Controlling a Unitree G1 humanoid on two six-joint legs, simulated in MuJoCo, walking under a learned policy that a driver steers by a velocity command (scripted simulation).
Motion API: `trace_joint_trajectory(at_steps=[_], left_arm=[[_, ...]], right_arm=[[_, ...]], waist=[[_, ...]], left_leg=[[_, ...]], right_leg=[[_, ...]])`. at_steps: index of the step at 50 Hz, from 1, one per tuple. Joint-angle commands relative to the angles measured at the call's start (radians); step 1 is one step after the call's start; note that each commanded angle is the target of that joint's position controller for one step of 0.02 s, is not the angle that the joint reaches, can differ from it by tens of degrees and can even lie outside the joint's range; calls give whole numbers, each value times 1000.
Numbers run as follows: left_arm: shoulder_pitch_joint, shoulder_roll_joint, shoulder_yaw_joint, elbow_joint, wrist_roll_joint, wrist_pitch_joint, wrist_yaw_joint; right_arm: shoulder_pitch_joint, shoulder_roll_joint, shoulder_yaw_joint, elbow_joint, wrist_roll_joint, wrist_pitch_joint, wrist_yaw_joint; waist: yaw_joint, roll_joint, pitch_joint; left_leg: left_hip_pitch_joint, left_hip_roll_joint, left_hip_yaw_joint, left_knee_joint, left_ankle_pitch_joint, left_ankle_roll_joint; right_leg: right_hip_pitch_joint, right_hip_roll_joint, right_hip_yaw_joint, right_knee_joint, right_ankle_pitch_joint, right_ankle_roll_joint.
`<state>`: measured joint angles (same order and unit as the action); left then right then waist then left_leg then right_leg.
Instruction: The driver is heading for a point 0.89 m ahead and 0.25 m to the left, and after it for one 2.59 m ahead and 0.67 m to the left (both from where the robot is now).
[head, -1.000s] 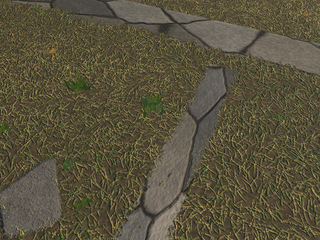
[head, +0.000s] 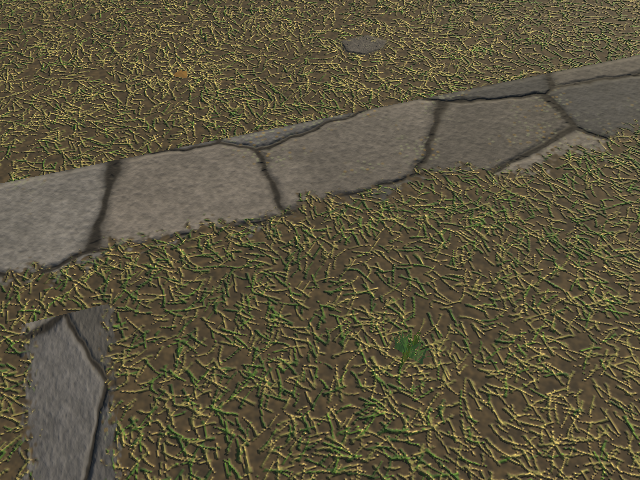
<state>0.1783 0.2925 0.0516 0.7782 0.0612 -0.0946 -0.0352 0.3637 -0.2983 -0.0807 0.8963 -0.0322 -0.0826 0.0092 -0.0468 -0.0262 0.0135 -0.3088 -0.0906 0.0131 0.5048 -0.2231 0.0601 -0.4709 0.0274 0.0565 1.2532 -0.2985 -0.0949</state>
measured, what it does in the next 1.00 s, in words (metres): walks ahead, turning left: right foot, then left foot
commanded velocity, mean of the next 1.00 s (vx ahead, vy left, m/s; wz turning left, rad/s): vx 1.00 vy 0.00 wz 0.65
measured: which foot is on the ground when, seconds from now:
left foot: down 0.00-0.24, up 0.26-0.66, down 0.68-1.00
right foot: up 0.00-0.22, down 0.24-0.66, up 0.68-1.00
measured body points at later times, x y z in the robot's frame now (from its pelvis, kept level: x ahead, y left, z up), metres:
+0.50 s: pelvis +0.43 +0.00 +0.00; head +0.45 +0.01 +0.45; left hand +0.31 +0.27 -0.11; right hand +0.72 -0.19 -0.08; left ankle +0.49 +0.13 -0.64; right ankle +0.36 -0.15 -0.73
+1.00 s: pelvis +0.83 +0.23 +0.00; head +0.85 +0.25 +0.45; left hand +0.85 +0.54 -0.08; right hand +1.00 +0.01 -0.13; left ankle +0.69 +0.16 -0.73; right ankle +1.11 +0.26 -0.67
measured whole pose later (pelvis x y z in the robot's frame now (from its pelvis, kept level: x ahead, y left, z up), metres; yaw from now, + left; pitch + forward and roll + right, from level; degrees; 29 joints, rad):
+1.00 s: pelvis +0.83 +0.23 +0.00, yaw +41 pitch +1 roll +1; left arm 0.08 0.25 -0.01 0.64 0.02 -0.06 -0.04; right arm 0.44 -0.29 -0.04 0.83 0.00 -0.11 0.03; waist -0.07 -0.02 0.04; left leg 0.14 -0.18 -0.05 0.17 -0.28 0.16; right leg -0.76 -0.14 -0.04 0.68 0.13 -0.05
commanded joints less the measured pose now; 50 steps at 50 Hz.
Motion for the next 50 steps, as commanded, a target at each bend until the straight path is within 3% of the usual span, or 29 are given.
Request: trace_joint_trajectory(at_steps=[1, 3, 5, 8, 10, 11, 12, 13, 14, 15, 16, 18, 21, 26, 28, 30, 32, 33, 34, 35, 36, 37, 38, 40, 42, 44, 46, 48, 50], left_arm=[[-37, -4, -30, -136, 22, -2, -9], [-143, 1, -50, -188, 5, -3, -19], [-204, -2, -63, -206, -21, -7, -34], [-235, 39, -51, -206, -24, -9, -17], [-126, 80, -27, -176, -17, -17, 7], [5, 110, -9, -143, -7, -22, 23], [193, 188, 17, -129, 9, -25, 48], [277, 261, 39, -119, 39, -14, 57], [227, 218, 42, -114, 13, -3, 56], [148, 131, 24, -121, 1, -5, 51], [117, 83, 13, -109, -3, -9, 42], [129, 43, 3, -69, -13, -21, 39], [172, 9, -2, -12, -41, -43, 27], [139, 60, 6, 25, -38, -56, 35], [185, 103, 11, 42, -36, -52, 42], [222, 175, 26, 39, -34, -33, 56], [162, 239, 44, 12, -24, 3, 68], [136, 234, 45, -6, -16, 15, 64], [122, 142, 30, -15, -11, 12, 45], [225, 87, 3, -141, -30, -6, 37], [112, 141, 0, -169, -27, -33, 37], [77, 143, -6, -170, -29, -45, 37], [58, 131, -12, -170, -18, -41, 40], [122, 109, -22, -139, 14, 6, 39], [118, 64, -34, -134, 15, 38, 26], [-18, 28, -49, -183, -7, 39, 12], [-107, 9, -57, -198, -31, 33, -2], [-171, 7, -56, -200, -49, 29, -12], [-185, 16, -53, -197, -57, 25, -15]], right_arm=[[39, -45, 5, -32, 14, -31, -1], [26, -69, -4, -56, 12, -31, -5], [10, -118, -20, -79, 17, -32, 5], [89, -131, -25, -70, 39, -30, 21], [120, -156, -31, -57, 39, -21, 19], [117, -169, -36, -59, 44, -21, 22], [74, -128, -25, -90, 53, -28, 23], [140, 25, 12, -138, 91, -27, 13], [95, -26, 11, -148, 70, -9, 3], [12, -49, 4, -149, 47, 5, 6], [-31, -41, 3, -153, 34, 13, 18], [-60, -7, 6, -168, 10, 40, 39], [-161, 24, 17, -227, 0, 71, 60], [-344, -4, 41, -318, 1, 69, 93], [-394, -8, 50, -330, 2, 68, 101], [-324, -50, 41, -308, 5, 66, 93], [-18, -125, 8, -228, 6, 62, 71], [179, -174, -23, -158, 5, 60, 49], [117, -236, -56, -153, 35, 76, 23], [19, -364, -68, -216, -6, 90, 22], [68, -328, -72, -240, 1, 98, 7], [44, -270, -60, -212, 8, 89, -5], [17, -227, -47, -196, 13, 72, -8], [-49, -169, -21, -203, 15, 38, -16], [-42, -117, 2, -183, 20, 4, -9], [-10, -117, 3, -158, 23, -19, 4], [27, -112, 4, -144, 35, -37, 19], [77, -120, 8, -121, 43, -51, 20], [98, -142, 9, -100, 31, -55, 12]], waist=[[71, 76, 45], [67, 56, 74], [55, 80, 74], [20, 56, 55], [70, 39, -34], [134, 23, -122], [231, -22, -236], [195, -242, -395], [168, -200, -325], [151, -98, -170], [131, -35, -94], [84, -80, -16], [57, -78, 24], [23, -26, 105], [32, -8, 120], [-18, -55, 41], [-182, -91, -120], [-254, -46, -209], [-182, 171, -151], [-26, 309, -297], [-108, 116, -344], [-61, 21, -155], [-2, -52, -61], [89, -85, 7], [108, -67, 35], [66, -12, 95], [16, 9, 101], [-24, 14, 103], [-28, 46, 112]], left_leg=[[74, 269, -497, -322, -102, 225], [-48, 236, -406, -380, -66, 206], [-191, 186, -325, -425, 16, 170], [-52, 205, -326, -365, 211, 140], [48, 174, -301, -124, 462, 104], [0, 127, -261, 96, 501, 84], [-163, 80, -216, 397, 308, 59], [-416, 11, -122, 719, -263, 39], [-516, 73, -95, 842, -186, 56], [-548, 118, -85, 848, -104, 58], [-532, 151, -84, 812, -62, 52], [-500, 186, -82, 775, -52, 38], [-567, 210, -57, 768, 7, 35], [-430, 181, 63, 439, 241, 61], [-298, 114, 164, 301, 255, 98], [-168, 35, 209, 262, 197, 130], [159, -13, 162, 247, 105, 175], [437, -22, 88, 186, 56, 203], [574, 75, -94, 132, -15, 222], [818, 322, -661, -9, 19, 426], [799, 358, -811, -188, -171, 439], [612, 347, -771, -262, -192, 389], [432, 304, -685, -271, -112, 347], [171, 232, -510, -278, 30, 309], [25, 180, -387, -320, 89, 283], [-19, 131, -261, -372, 223, 238], [7, 99, -163, -393, 360, 162], [95, 134, -128, -456, 455, 120], [248, 178, -68, -456, 618, 86]], right_leg=[[-235, -114, 47, -142, -17, 54], [-133, -123, 10, -367, 90, 87], [121, -67, -53, -536, 205, 105], [193, -34, -70, -649, 289, 104], [342, 13, -81, -745, 203, 84], [520, -7, -75, -735, 163, 71], [736, -210, 126, -767, -73, 33], [954, -515, 588, -897, -390, -49], [827, -503, 737, -995, -536, -71], [696, -449, 575, -995, -434, -54], [593, -406, 422, -1000, -240, -43], [473, -342, 221, -1029, -22, -10], [463, -317, 39, -1054, 251, 13], [363, -237, -255, -1145, 483, 54], [384, -220, -327, -1110, 808, 74], [487, -247, -334, -943, 1235, 86], [452, -291, -304, -542, 1383, 67], [294, -268, -289, -219, 1166, 62], [-2, -60, -277, 183, 95, 88], [-370, 14, -120, 484, -213, 131], [-451, -23, 23, 453, -117, 122], [-456, -77, 33, 326, -68, 114], [-381, -120, 31, 201, -53, 117], [-223, -166, 22, 78, -72, 136], [-149, -196, -17, -72, -44, 145], [-151, -206, -64, -265, 153, 128], [-95, -184, -107, -456, 385, 82], [-58, -148, -145, -574, 525, 39], [-93, -119, -151, -651, 535, 4]])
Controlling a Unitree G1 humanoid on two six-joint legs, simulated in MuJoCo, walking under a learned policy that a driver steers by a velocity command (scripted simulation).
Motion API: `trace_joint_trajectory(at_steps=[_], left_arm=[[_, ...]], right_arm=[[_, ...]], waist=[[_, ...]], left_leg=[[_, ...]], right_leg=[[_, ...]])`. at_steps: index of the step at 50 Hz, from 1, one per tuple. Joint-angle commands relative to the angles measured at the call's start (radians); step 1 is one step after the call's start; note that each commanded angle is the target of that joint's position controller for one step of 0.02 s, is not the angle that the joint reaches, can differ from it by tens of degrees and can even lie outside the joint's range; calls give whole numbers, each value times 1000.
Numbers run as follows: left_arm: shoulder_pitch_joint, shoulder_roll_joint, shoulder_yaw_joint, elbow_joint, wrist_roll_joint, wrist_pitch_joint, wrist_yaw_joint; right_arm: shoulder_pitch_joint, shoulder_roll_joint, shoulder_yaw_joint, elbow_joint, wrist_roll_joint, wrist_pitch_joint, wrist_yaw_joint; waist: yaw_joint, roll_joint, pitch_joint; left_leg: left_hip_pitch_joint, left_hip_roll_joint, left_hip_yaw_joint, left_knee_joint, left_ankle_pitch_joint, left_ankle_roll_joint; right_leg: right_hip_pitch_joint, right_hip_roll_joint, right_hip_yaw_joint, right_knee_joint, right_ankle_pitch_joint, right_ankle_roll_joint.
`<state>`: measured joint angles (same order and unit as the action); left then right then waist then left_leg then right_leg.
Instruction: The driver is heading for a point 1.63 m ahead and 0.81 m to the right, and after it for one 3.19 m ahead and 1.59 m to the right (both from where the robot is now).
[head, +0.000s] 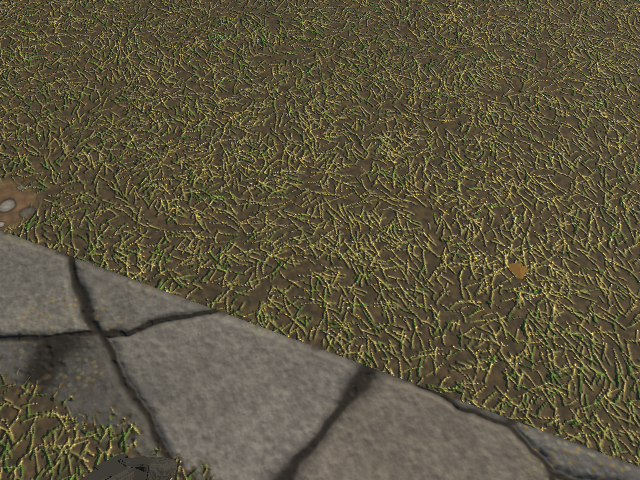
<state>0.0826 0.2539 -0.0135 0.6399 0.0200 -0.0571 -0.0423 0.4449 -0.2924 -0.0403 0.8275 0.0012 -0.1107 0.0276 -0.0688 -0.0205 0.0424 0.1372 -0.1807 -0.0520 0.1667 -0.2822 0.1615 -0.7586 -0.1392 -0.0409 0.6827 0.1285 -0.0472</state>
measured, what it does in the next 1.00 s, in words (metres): walks ahead, turning right: right foot, then left foot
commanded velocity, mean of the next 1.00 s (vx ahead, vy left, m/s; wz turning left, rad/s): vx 0.63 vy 0.00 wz -0.73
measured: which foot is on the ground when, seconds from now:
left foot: down 0.00-0.14, up 0.16-0.50, down 0.52-1.00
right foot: up 0.00-0.12, down 0.14-0.50, up 0.52-0.98, down 1.00-1.00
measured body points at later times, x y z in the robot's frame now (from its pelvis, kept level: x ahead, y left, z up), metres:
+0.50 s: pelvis +0.41 -0.07 +0.00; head +0.45 -0.09 +0.44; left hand +0.56 +0.21 -0.11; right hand +0.59 -0.37 -0.04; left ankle +0.64 -0.03 -0.72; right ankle +0.30 -0.10 -0.73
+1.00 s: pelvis +0.58 -0.22 +0.00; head +0.56 -0.22 +0.45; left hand +0.91 -0.20 -0.05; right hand +0.37 -0.44 -0.12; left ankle +0.64 -0.04 -0.73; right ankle +0.51 -0.29 -0.73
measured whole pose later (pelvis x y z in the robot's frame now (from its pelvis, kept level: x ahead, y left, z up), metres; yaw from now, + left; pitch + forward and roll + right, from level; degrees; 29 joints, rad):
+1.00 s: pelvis +0.58 -0.22 +0.00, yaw -48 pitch +3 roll +2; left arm 0.17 0.34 0.03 0.59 0.04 0.00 -0.08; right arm 0.41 -0.36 -0.08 0.79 -0.03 -0.05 0.02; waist -0.07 0.00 -0.11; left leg -0.12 0.10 0.17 0.44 -0.35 -0.02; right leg -0.34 -0.05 -0.04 0.57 -0.33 -0.08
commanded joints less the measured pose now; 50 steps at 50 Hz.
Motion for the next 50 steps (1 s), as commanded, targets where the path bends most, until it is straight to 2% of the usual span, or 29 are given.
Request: trace_joint_trajectory(at_steps=[1, 3, 5, 6, 7, 8, 9, 11, 12, 13, 15, 17, 18, 22, 24, 25, 26, 27, 28, 29, 31, 33, 34, 35, 37, 40, 47, 49, 50], left_arm=[[-100, 75, 19, -56, -14, -16, -7], [-62, 117, 36, -34, -7, -15, -7], [198, 173, 64, 43, -10, -5, -2], [427, 199, 83, 116, -11, 2, 7], [593, 247, 107, 156, 0, 9, 21], [483, 332, 130, 147, 18, 16, 21], [404, 295, 139, 99, -6, 17, 13], [337, 191, 112, 111, -18, 18, 24], [320, 167, 102, 113, -23, 12, 29], [239, 105, 80, 38, -36, -26, 20], [147, 170, 97, 16, -48, -43, 24], [158, 222, 115, 26, -52, -24, 47], [191, 236, 124, 39, -55, -5, 59], [290, 207, 132, 74, -62, 55, 98], [213, 177, 130, 34, -50, 68, 108], [142, 150, 122, 0, -46, 71, 107], [176, 69, 94, -28, -25, 73, 97], [409, 35, 77, -36, -31, 62, 76], [485, 149, 89, -24, -48, 62, 49], [367, 206, 106, -23, -60, 69, 46], [272, 230, 122, -51, -34, 80, 56], [233, 169, 105, -73, -33, 72, 48], [211, 139, 95, -83, -34, 64, 46], [139, 131, 80, -117, 62, 81, -3], [130, 125, 81, -128, 33, 92, -40], [105, 162, 86, -127, 11, 99, -49], [57, 148, 67, -115, 9, 66, -47], [227, 150, 69, -42, 19, 41, -32], [465, 205, 92, 41, 34, 25, -17]], right_arm=[[21, -153, -30, -18, -11, -27, -14], [21, -182, -33, -8, -32, -14, -39], [-34, -215, -41, -18, -68, 15, -65], [-108, -229, -47, -39, -75, 31, -71], [-165, -192, -37, -66, -63, 26, -69], [-57, -50, -8, -129, -1, 2, -42], [-105, -106, 8, -152, -22, -13, -50], [-191, -107, 22, -180, -32, -26, -43], [-225, -97, 24, -198, -46, -9, -41], [-247, -119, 10, -228, -8, -25, -25], [-252, -124, 9, -249, -21, -17, -28], [-335, -68, 28, -279, -36, -14, -43], [-355, -46, 35, -285, -36, -10, -45], [-451, -70, 13, -334, 2, 3, -39], [-408, -104, -8, -325, -1, -2, -43], [-277, -113, -18, -287, -12, -7, -46], [-155, -143, -24, -256, -25, -4, -57], [-196, -140, -13, -283, -45, 13, -57], [-253, -165, -41, -280, -9, 30, -61], [-284, -93, -33, -310, -2, 37, -70], [-326, -109, -31, -300, 2, 52, -69], [-303, -126, -43, -260, 1, 37, -60], [-286, -131, -50, -237, 7, 28, -54], [-184, -134, -40, -198, -53, 28, -47], [-201, -167, -56, -180, -46, 24, -33], [-208, -182, -62, -170, -28, 22, -19], [-146, -203, -66, -116, -45, 35, -5], [-149, -186, -57, -95, -31, 54, -3], [-166, -121, -33, -104, -36, 50, 7]], waist=[[-3, 42, 78], [31, 89, 4], [170, 146, -138], [288, 132, -212], [364, 35, -248], [159, -400, -304], [192, -115, -364], [101, 117, -116], [76, 137, -48], [54, 100, -60], [-4, 65, -13], [21, 63, -13], [47, 39, -63], [106, -76, -132], [62, -113, -148], [-11, -113, -220], [-25, 44, -350], [106, 270, -486], [126, 324, -506], [65, 211, -359], [83, 113, -195], [85, 104, -91], [76, 111, -84], [49, 1, -102], [70, 112, -106], [73, 145, -97], [56, 135, -13], [159, 38, -5], [272, -142, -88]], left_leg=[[-118, 282, 28, -100, 824, -32], [22, 308, 77, 16, 1178, -69], [70, 347, 108, 352, 1475, -99], [-27, 336, 145, 653, 1443, -111], [-275, 241, 167, 1084, 1004, -113], [-846, 15, 84, 1528, -186, -214], [-926, 72, -58, 1542, -147, -177], [-864, 175, -56, 1324, -64, -165], [-828, 202, -50, 1238, -72, -177], [-777, 187, -96, 1199, -96, -170], [-700, 204, -58, 931, -56, -194], [-597, 130, 20, 656, 47, -228], [-519, 87, 39, 551, 166, -231], [-406, 15, -14, 318, 409, -227], [-346, 52, -57, 257, 455, -213], [-206, 113, -90, 205, 552, -184], [18, 341, -246, 249, 799, -101], [222, 604, -592, 287, 847, 74], [162, 691, -776, 222, 133, 173], [38, 569, -693, 140, -299, 128], [-210, 458, -480, 92, -297, 18], [-361, 403, -333, 30, -255, -3], [-365, 401, -294, 6, -252, 4], [-423, 429, -263, -17, -243, 20], [-392, 444, -201, -39, -260, 9], [-387, 471, -107, -70, -245, -17], [-452, 463, 70, -60, -215, -51], [-574, 402, 140, 169, -87, -37], [-720, 297, 208, 552, 18, -50]], right_leg=[[196, 81, -67, -106, 77, -63], [247, 177, -102, -114, -48, -88], [450, 253, -106, -83, -189, -120], [656, 249, -90, -115, -226, -146], [881, 149, 57, -100, -298, -202], [1228, -143, 705, -201, -141, -412], [1205, -154, 814, -292, -21, -432], [851, -103, 581, -338, 170, -347], [715, -54, 495, -350, 271, -309], [642, 1, 488, -414, 205, -303], [469, 75, 397, -434, 266, -273], [352, 158, 309, -376, 422, -223], [335, 192, 291, -343, 411, -170], [406, 238, 402, -228, 110, -21], [448, 244, 449, -105, 34, 4], [448, 269, 423, 61, 29, 30], [366, 326, 318, 350, -439, 63], [191, 354, 313, 523, -884, 61], [105, 196, 252, 668, -755, 63], [29, 152, 195, 689, -618, 78], [40, 113, 123, 670, -516, 76], [81, 70, 95, 573, -509, 45], [77, 55, 79, 541, -505, 34], [122, 78, 70, 501, -470, 16], [94, 66, 86, 437, -406, 7], [116, 52, 76, 336, -331, 17], [435, 105, -33, -12, -452, -29], [715, 171, -87, -186, -458, -45], [980, 103, 44, -255, -564, -49]])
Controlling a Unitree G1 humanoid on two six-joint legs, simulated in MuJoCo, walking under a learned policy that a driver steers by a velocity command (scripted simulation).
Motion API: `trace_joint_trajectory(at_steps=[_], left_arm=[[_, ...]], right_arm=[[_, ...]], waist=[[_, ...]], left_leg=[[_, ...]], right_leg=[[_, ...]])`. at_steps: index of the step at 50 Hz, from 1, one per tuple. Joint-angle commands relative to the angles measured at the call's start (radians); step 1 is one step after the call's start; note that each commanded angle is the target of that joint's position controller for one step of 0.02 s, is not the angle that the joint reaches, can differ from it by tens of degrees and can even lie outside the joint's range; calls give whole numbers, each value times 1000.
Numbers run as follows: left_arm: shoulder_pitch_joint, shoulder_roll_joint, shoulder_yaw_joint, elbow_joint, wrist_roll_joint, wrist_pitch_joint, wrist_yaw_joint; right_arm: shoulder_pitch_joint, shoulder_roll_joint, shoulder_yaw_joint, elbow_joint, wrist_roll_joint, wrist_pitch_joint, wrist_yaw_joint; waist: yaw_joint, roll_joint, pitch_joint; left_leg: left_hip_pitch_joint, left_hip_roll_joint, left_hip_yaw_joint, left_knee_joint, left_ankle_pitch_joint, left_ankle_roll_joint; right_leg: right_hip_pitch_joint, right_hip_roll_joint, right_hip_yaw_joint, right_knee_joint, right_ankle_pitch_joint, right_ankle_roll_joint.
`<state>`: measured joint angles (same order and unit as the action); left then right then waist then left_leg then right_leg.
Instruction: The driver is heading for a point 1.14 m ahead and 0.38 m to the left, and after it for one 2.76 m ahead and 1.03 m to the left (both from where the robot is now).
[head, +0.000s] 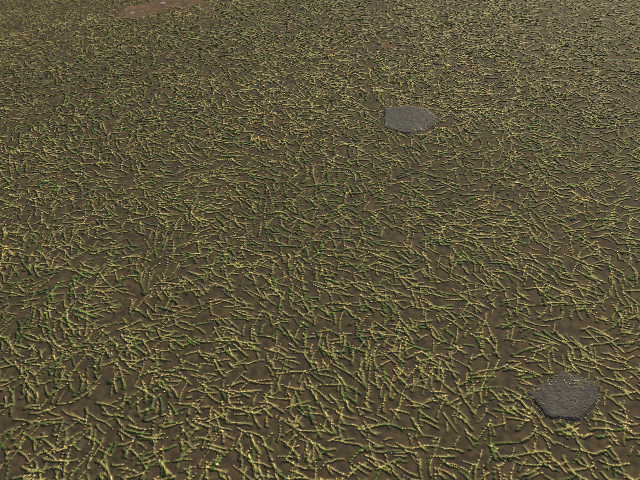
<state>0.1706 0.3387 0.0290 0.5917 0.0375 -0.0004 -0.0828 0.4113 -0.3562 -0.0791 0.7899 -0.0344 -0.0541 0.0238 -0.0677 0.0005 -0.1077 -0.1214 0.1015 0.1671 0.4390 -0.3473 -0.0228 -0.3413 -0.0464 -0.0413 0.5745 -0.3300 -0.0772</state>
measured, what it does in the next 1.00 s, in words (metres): goes down, turning left: left foot 0.04 m lower, then right foot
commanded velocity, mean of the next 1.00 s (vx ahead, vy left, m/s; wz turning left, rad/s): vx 0.97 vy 0.00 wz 0.72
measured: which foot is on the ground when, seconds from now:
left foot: down 0.00-0.00, up 0.02-0.40, down 0.42-0.82, up 0.84-1.00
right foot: down 0.00-0.42, up 0.44-0.80, down 0.82-1.00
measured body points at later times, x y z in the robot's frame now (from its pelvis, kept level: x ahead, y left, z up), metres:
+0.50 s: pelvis +0.38 +0.03 -0.06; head +0.41 +0.03 +0.39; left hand +0.34 +0.30 -0.18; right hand +0.56 -0.22 -0.18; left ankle +0.44 +0.06 -0.77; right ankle +0.20 -0.13 -0.62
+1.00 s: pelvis +0.84 +0.18 -0.03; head +0.85 +0.20 +0.42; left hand +0.66 +0.43 -0.14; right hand +1.16 +0.09 -0.12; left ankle +0.73 +0.21 -0.66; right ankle +0.93 +0.08 -0.77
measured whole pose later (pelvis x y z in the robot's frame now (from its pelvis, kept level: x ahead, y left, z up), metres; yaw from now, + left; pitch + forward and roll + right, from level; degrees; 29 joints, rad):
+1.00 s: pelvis +0.84 +0.18 -0.03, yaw +47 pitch +1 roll -2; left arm 0.33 0.32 0.05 0.79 0.05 -0.09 0.01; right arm 0.17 -0.39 -0.07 0.73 -0.04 -0.02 0.05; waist 0.03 0.05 0.03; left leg -0.54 -0.01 -0.03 1.30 -0.28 0.11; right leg -0.22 -0.03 -0.10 0.47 -0.25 0.03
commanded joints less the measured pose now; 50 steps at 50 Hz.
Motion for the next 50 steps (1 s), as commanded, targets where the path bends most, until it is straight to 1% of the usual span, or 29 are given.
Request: trace_joint_trajectory(at_steps=[1, 2, 3, 5, 7, 14, 16, 18, 19, 20, 21, 22, 23, 24, 25, 26, 28, 31, 34, 37, 39, 40, 41, 42, 43, 44, 45, 46, 50], left_arm=[[448, 250, 64, 66, 31, -45, 43], [424, 252, 77, 48, 12, -53, 74], [374, 191, 59, 54, 10, -56, 81], [224, 116, 35, 42, -5, -64, 79], [199, 64, 20, 58, -6, -84, 83], [229, 59, 26, 174, -19, -131, 94], [260, 88, 28, 210, -24, -127, 107], [266, 136, 39, 222, -16, -101, 130], [234, 160, 46, 218, -6, -82, 138], [182, 166, 50, 207, 9, -66, 141], [101, 173, 57, 190, 8, -60, 131], [43, 27, 18, 162, 28, -81, 105], [139, -18, -3, 75, 0, -99, 100], [69, 42, -10, 36, -2, -128, 96], [43, 82, -8, 40, 1, -147, 89], [35, 88, -7, 47, 10, -139, 86], [46, 81, -15, 55, 44, -89, 83], [-115, 36, -37, -22, 31, -66, 67], [-200, -1, -47, -52, -4, -72, 56], [-222, 24, -38, -68, -7, -77, 63], [-71, 97, -6, -28, -9, -83, 83], [116, 142, 18, 15, -17, -87, 98], [345, 202, 47, 66, -4, -88, 120], [462, 257, 61, 95, 39, -91, 133], [322, 293, 76, 78, 39, -86, 115], [178, 161, 60, 45, 28, -80, 107], [132, 94, 44, 54, 18, -76, 102], [136, 69, 39, 78, 23, -75, 99], [243, 1, 14, 203, -5, -119, 73]], right_arm=[[-158, 66, 39, -140, 4, -18, 19], [-252, -8, 21, -166, 14, -23, 3], [-285, -48, 9, -165, 23, -26, 8], [-198, -54, 5, -100, 17, -12, 34], [-175, -48, 0, -67, 12, 13, 53], [-373, 24, 37, -118, 18, 15, 92], [-383, 24, 43, -119, 9, 20, 85], [-271, -16, 31, -84, 5, 30, 63], [-143, -47, 19, -47, 7, 33, 54], [50, -89, -3, 13, 8, 37, 44], [253, -130, -32, 76, 8, 35, 25], [222, -151, -43, 93, 33, 43, 10], [140, -243, -59, 49, 20, 49, 11], [117, -229, -66, 19, 24, 50, 2], [56, -151, -48, 16, 18, 47, -10], [0, -129, -37, 18, 15, 42, -16], [-49, -106, -18, 4, 19, 13, -24], [-70, -126, -24, -5, 28, -25, -14], [-27, -131, -36, 7, 46, -34, -2], [11, -154, -48, 17, 46, -25, -7], [-9, -195, -57, 13, 33, -24, -17], [-67, -227, -62, 2, 24, -25, -15], [-122, -166, -46, -19, 15, -37, -14], [-124, 34, 5, -68, 23, -44, -21], [-7, 17, 22, -126, 67, -38, -20], [-102, -65, 14, -84, 33, -15, -26], [-160, -81, 8, -88, 18, -3, -11], [-196, -72, 8, -91, 11, 9, 5], [-264, 48, 51, -161, -15, 35, 44]], waist=[[255, -412, 16], [281, -217, 86], [233, -88, 139], [125, -88, 158], [95, -99, 184], [74, -28, 280], [65, -34, 254], [-2, -85, 162], [-72, -110, 102], [-158, -114, 26], [-249, -49, -8], [-168, 168, 50], [-32, 202, -63], [-77, 89, -88], [-20, -46, 58], [44, -80, 154], [112, -107, 233], [94, -47, 287], [26, -9, 231], [-7, 34, 176], [70, 46, 56], [193, 49, -37], [303, 24, -148], [282, -262, -222], [137, -474, -318], [146, -230, -135], [142, -119, -22], [133, -51, 31], [77, -82, 132]], left_leg=[[-769, -121, -113, 654, -247, 115], [-918, -153, -262, 755, -103, 127], [-913, -90, -322, 742, 5, 132], [-776, -35, -291, 644, 134, 92], [-692, -27, -273, 613, 248, 63], [-529, -50, -80, 214, 569, 124], [-436, -117, -8, 136, 558, 165], [-314, -200, 45, 151, 438, 194], [-182, -219, 40, 178, 369, 217], [5, -218, 3, 202, 300, 255], [233, -183, -89, 136, 253, 313], [389, -76, -251, 226, 312, 347], [557, 82, -722, 134, 224, 526], [534, 172, -962, -134, -94, 554], [347, 163, -924, -234, -185, 480], [151, 125, -854, -258, -116, 446], [-115, 41, -721, -285, 12, 417], [-345, -82, -556, -329, 218, 372], [-302, -134, -496, -288, 456, 284], [-97, -111, -526, -196, 650, 239], [10, -109, -544, 35, 904, 192], [-31, -121, -534, 263, 911, 171], [-176, -158, -494, 550, 753, 158], [-450, -251, -397, 900, -178, 159], [-615, -238, -334, 1039, -154, 159], [-658, -141, -299, 1028, -14, 162], [-644, -102, -270, 970, 60, 151], [-620, -71, -260, 938, 76, 139], [-619, -43, -305, 840, 82, 127]], right_leg=[[710, -287, 490, -271, -325, -46], [596, -358, 633, -343, -262, -87], [545, -325, 508, -328, -230, -72], [430, -240, 298, -371, -69, -19], [354, -195, 153, -421, 109, 3], [324, -131, -182, -527, 485, 42], [411, -132, -227, -452, 879, 70], [514, -147, -235, -246, 1341, 94], [494, -163, -225, -63, 1459, 93], [415, -176, -202, 190, 1488, 83], [207, -112, -193, 609, 1205, 70], [-169, 76, -147, 990, -6, 54], [-489, 121, 18, 1163, -221, 92], [-582, 78, 146, 1075, -134, 91], [-553, 6, 167, 912, -25, 74], [-476, -21, 146, 823, -24, 90], [-340, -69, 139, 672, -58, 137], [-192, -78, 58, 371, 141, 167], [-50, -29, 27, 128, 463, 132], [-10, 22, 35, -15, 452, 103], [166, 78, 50, -46, 311, 89], [358, 65, 49, -41, 233, 86], [607, -39, 127, 12, 56, 70], [806, -334, 473, -70, -242, 49], [801, -460, 1000, -304, -408, -45], [630, -381, 835, -333, -543, -46], [495, -334, 634, -312, -376, -36], [408, -294, 494, -314, -199, -20], [237, -226, 269, -387, 90, -31]])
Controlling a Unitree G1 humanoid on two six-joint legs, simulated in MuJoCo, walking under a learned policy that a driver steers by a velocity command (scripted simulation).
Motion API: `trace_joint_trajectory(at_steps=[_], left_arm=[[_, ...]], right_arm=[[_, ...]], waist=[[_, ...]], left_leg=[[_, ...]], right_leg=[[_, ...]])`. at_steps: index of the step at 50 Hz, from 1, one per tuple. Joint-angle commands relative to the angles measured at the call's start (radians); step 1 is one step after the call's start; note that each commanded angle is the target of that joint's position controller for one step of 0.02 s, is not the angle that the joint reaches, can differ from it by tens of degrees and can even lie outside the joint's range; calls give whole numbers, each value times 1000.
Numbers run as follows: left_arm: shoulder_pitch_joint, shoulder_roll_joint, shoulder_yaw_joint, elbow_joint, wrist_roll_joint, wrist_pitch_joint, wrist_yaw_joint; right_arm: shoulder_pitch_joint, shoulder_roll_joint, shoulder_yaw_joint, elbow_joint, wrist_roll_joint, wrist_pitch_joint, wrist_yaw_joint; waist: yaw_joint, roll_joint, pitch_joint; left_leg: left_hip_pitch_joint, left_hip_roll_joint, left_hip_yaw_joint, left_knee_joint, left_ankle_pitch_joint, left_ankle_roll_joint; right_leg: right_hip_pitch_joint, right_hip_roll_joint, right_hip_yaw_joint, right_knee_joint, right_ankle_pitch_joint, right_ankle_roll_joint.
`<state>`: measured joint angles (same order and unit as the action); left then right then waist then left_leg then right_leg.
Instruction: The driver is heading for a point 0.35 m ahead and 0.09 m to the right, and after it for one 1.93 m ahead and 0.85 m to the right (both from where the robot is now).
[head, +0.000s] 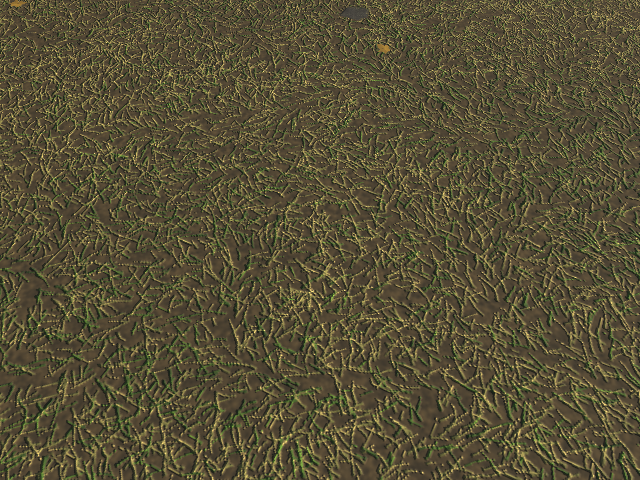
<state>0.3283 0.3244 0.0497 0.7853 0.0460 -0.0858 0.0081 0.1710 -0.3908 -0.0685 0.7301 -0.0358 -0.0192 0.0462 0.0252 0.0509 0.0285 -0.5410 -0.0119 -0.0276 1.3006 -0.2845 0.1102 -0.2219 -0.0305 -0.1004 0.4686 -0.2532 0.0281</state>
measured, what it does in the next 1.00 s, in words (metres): walks ahead, turning right: left foot, then right foot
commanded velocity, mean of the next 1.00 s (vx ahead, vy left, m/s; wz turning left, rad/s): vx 1.00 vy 0.00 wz -0.63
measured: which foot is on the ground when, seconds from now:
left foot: up 0.00-0.22, down 0.24-0.68, up 0.70-1.00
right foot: down 0.00-0.24, up 0.26-0.66, down 0.68-1.00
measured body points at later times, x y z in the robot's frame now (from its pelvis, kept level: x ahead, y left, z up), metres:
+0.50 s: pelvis +0.46 +0.00 +0.00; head +0.48 +0.00 +0.45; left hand +0.67 +0.24 -0.10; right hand +0.38 -0.29 -0.12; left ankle +0.37 +0.10 -0.73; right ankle +0.54 -0.15 -0.65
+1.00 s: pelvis +0.91 -0.16 +0.00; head +0.94 -0.18 +0.45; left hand +1.07 +0.08 -0.12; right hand +0.99 -0.49 -0.05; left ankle +1.20 -0.14 -0.68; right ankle +0.77 -0.12 -0.73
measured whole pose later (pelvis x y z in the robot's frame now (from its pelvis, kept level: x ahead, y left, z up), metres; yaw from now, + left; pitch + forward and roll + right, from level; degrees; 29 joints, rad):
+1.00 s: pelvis +0.91 -0.16 +0.00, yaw -40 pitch +2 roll +0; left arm 0.45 0.32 0.08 0.84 0.00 -0.06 -0.02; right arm -0.02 -0.25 0.03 0.58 -0.03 -0.06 0.02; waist 0.12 -0.01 0.04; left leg -0.70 0.12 -0.09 0.67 0.01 -0.05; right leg 0.03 0.19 0.21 0.32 -0.34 -0.16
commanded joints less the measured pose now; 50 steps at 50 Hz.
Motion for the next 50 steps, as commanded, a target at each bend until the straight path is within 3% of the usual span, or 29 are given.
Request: trace_joint_trajectory(at_steps=[1, 3, 5, 8, 9, 10, 11, 12, 13, 14, 15, 16, 19, 21, 23, 27, 29, 31, 32, 33, 34, 35, 36, 37, 38, 39, 42, 46, 50], left_arm=[[83, 34, -3, 18, -15, -43, -23], [60, 75, 6, 28, -20, -48, -23], [68, 88, 8, 43, -35, -42, -27], [118, 171, 24, 71, -38, -37, -33], [130, 197, 29, 82, -39, -35, -30], [140, 221, 33, 92, -37, -29, -24], [125, 224, 34, 93, -40, -20, -19], [135, 155, 17, 72, -40, -19, -21], [215, -20, -12, 27, -52, -17, -24], [186, 54, 3, 6, -71, -9, -21], [89, 81, 13, 0, -61, 1, -19], [56, 54, 6, 7, -53, 5, -27], [67, 0, 6, 29, -30, 51, -49], [-31, -24, 5, -13, -24, 74, -60], [-121, -46, -6, -60, -22, 78, -73], [-283, -26, -25, -125, -27, 71, -102], [-292, -5, -25, -126, -27, 70, -107], [-143, 49, -9, -86, -31, 73, -96], [30, 93, 11, -40, -30, 74, -86], [246, 142, 41, 28, -29, 74, -67], [263, 181, 67, 51, -41, 76, -39], [165, 271, 82, 35, -36, 89, -29], [127, 324, 98, -18, -27, 96, -27], [98, 257, 91, -33, -27, 94, -17], [58, 200, 77, -21, -28, 87, -13], [35, 178, 69, -13, -33, 73, -10], [-3, 136, 50, -23, -41, 27, -9], [21, 153, 65, -29, -43, 7, -20], [72, 174, 81, -23, -52, 10, -25]], right_arm=[[-54, 77, 46, -120, -15, -2, 23], [-146, 35, 50, -163, -16, -9, 28], [-227, 31, 66, -182, -14, -22, 48], [-247, 27, 70, -170, -7, -35, 42], [-208, 5, 61, -157, -11, -38, 27], [-85, -25, 44, -121, -17, -44, 9], [116, -54, 25, -55, -23, -48, -9], [268, -137, -4, -19, -43, -50, -35], [295, -216, -20, -24, -64, -61, -50], [268, -192, -23, -31, -35, -51, -52], [175, -100, -6, -19, -23, -54, -51], [122, -39, 5, -10, -14, -64, -46], [117, 38, 21, 33, 3, -88, -45], [147, 64, 24, 73, 24, -107, -40], [156, 75, 28, 90, 24, -117, -39], [150, 33, 22, 109, 17, -122, -54], [192, -25, 14, 116, 19, -119, -67], [182, -99, -5, 101, 13, -92, -86], [138, -127, -15, 83, 7, -73, -91], [92, -134, -19, 63, -2, -55, -88], [93, -82, -13, 74, -7, -48, -66], [141, 68, 29, 6, -28, -67, -56], [134, 31, 38, -100, -2, -94, -54], [55, -21, 37, -99, -10, -116, -54], [38, -33, 35, -90, -8, -120, -52], [26, -17, 41, -89, -23, -110, -55], [26, 18, 54, -97, -41, -44, -50], [-196, 76, 80, -190, -6, -41, -27], [-243, 41, 71, -214, 15, -49, -29]], waist=[[-28, -134, 24], [-51, -125, 78], [-48, -96, 103], [-47, -99, 83], [-71, -112, 35], [-133, -133, -55], [-233, -134, -151], [-278, -67, -266], [-169, 192, -386], [-174, 162, -426], [-131, 60, -213], [-102, 28, -99], [-22, 39, -22], [-12, 28, 31], [-4, 33, 63], [4, -23, 116], [16, -17, 85], [110, 47, -20], [202, 63, -103], [290, 39, -191], [260, -93, -152], [98, -315, -104], [86, -294, -306], [86, -97, -175], [28, 11, -48], [-18, 45, 8], [-84, 57, 57], [-6, -19, 78], [50, -89, 13]], left_leg=[[-216, 58, -121, -79, 43, -11], [-227, 48, -100, -275, 125, -26], [-47, 54, 56, -527, 252, -27], [149, 18, 92, -634, 249, -16], [207, -11, 96, -656, 190, -10], [348, -42, 89, -674, 120, -2], [583, -40, 75, -724, 117, -1], [830, 146, -110, -732, -101, 2], [990, 434, -543, -857, -413, 9], [911, 479, -783, -1037, -483, 38], [765, 409, -590, -1034, -410, 39], [635, 361, -433, -1043, -221, 38], [466, 287, -162, -1099, 71, 3], [472, 274, -41, -1135, 225, -12], [448, 241, 99, -1158, 382, -31], [434, 182, 288, -1210, 598, -71], [507, 194, 322, -1129, 1015, -94], [583, 232, 313, -901, 1358, -108], [552, 254, 296, -682, 1422, -99], [448, 258, 263, -374, 1308, -83], [255, 112, 261, 24, 506, -88], [-120, -27, 181, 399, -238, -123], [-331, -34, -30, 451, -211, -124], [-380, 26, -70, 345, -128, -115], [-329, 68, -68, 224, -60, -116], [-258, 93, -69, 150, -68, -131], [-78, 151, -43, -82, -96, -185], [57, 117, 24, -504, 263, -186], [147, 54, 14, -722, 380, -150]], right_leg=[[93, -240, 299, -309, 70, -153], [62, -212, 205, -373, 120, -169], [-25, -158, 129, -469, 213, -165], [43, -191, 113, -441, 581, -180], [117, -193, 98, -334, 819, -172], [148, -191, 91, -146, 968, -161], [68, -153, 78, 117, 912, -145], [-141, -84, 72, 451, 573, -137], [-400, 25, 138, 816, -250, -134], [-487, 35, 197, 938, -172, -151], [-547, -26, 186, 915, -51, -153], [-536, -59, 172, 861, 6, -144], [-453, -105, 165, 808, 24, -115], [-533, -123, 149, 786, 52, -108], [-560, -118, 106, 722, 153, -107], [-437, -56, -20, 390, 333, -151], [-311, 30, -103, 294, 352, -184], [-139, 100, -121, 287, 254, -214], [39, 125, -96, 297, 190, -240], [271, 133, -26, 255, 114, -277], [388, 94, 76, 176, 48, -314], [493, -61, 408, 220, 296, -393], [652, -201, 846, -75, -66, -552], [527, -225, 930, -243, -249, -498], [348, -199, 859, -266, -214, -447], [199, -156, 772, -257, -84, -425], [-112, -40, 565, -284, 60, -399], [-200, 66, 443, -303, 229, -328], [0, 25, 488, -228, 440, -263]])
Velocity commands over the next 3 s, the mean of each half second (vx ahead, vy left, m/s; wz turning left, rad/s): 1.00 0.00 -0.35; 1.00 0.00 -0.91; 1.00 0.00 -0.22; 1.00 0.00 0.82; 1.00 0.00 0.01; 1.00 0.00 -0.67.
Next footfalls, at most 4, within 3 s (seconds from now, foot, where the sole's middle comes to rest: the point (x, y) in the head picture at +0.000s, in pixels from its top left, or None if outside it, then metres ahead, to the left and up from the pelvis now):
0.24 left None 0.41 0.10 -0.77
0.68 right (407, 337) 0.81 -0.14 -0.77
1.08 left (426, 201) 1.25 -0.22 -0.77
1.50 right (573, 194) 1.28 -0.64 -0.77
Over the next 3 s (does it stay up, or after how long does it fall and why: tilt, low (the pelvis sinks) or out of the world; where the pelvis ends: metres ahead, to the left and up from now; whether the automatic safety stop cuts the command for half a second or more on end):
stays up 2.50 -1.15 -0.18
